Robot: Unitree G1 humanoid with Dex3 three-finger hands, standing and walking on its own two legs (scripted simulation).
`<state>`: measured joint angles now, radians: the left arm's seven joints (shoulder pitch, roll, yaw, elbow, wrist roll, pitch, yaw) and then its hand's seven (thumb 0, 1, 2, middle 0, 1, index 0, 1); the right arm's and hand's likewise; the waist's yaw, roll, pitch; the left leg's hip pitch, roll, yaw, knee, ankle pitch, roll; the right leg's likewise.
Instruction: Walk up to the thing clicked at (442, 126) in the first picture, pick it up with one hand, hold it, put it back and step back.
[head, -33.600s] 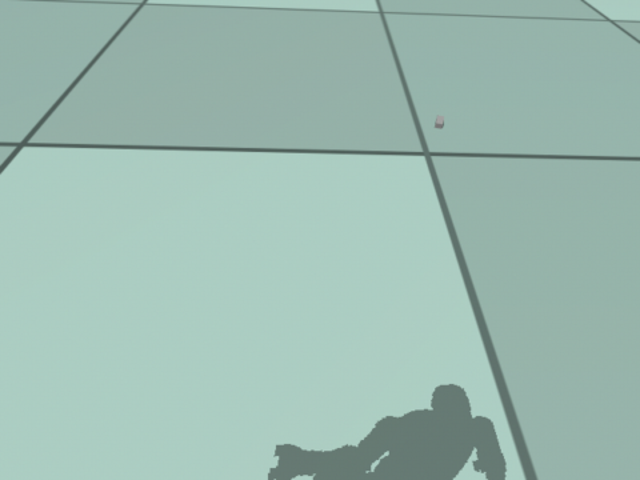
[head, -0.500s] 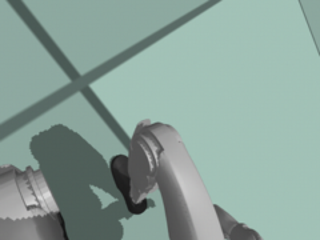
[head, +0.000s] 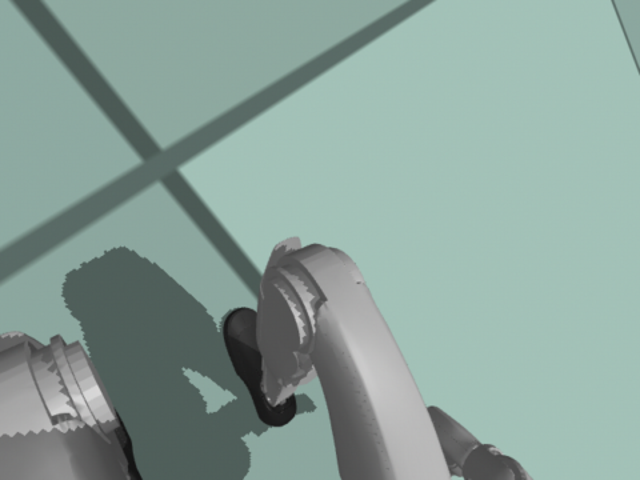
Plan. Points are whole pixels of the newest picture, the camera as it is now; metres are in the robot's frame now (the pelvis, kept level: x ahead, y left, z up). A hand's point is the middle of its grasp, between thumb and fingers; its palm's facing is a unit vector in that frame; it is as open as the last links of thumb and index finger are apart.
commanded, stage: settle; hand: left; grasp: from above
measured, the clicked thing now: out of the picture +0.47 +0.34 -0.29
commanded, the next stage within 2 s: lift in 0.88 s
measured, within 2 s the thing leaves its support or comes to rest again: leaves its support in 0.30 s
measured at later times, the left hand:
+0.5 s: hand out of the picture +0.45 +0.36 -0.21, palm faces -0.39 -0.12 -0.91, open 6.9 cm
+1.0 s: hand out of the picture +0.45 +0.34 -0.13, palm faces -0.44 -0.08 -0.90, open 6.9 cm
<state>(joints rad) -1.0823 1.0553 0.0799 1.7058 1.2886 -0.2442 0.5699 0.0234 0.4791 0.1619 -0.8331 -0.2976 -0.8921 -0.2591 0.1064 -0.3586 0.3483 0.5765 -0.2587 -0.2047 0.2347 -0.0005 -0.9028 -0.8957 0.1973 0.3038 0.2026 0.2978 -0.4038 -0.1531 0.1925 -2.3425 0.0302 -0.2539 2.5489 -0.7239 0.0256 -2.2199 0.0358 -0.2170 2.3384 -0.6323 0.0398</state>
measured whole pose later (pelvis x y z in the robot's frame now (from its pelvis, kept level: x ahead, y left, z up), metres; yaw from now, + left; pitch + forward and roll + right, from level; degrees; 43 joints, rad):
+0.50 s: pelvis +0.01 +0.00 +0.00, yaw +2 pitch +31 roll -15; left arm -0.95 0.92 0.10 1.45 1.28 -0.22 0.46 0.02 0.46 0.03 -0.99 -0.11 -1.05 -0.08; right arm 0.17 -0.33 0.21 0.65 -0.21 -0.16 0.24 0.00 -0.91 -0.90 0.20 0.30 0.20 0.30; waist -0.32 -0.08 0.04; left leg -2.37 0.02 -0.21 2.53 -0.73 0.02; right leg -2.25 0.02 -0.19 2.35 -0.67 0.03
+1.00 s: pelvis +0.00 -0.01 +0.02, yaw +6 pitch +33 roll -10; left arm -0.99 0.81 0.05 1.36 1.26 -0.23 0.28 0.02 0.45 0.00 -1.05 -0.01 -1.09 0.00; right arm 0.18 -0.31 0.13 0.66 -0.14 -0.03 0.16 0.00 -0.91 -0.90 0.20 0.30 0.20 0.30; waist -0.27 -0.01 -0.02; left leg -2.34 0.01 -0.15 2.43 -0.68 0.01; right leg -2.25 0.00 -0.13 2.31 -0.64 0.01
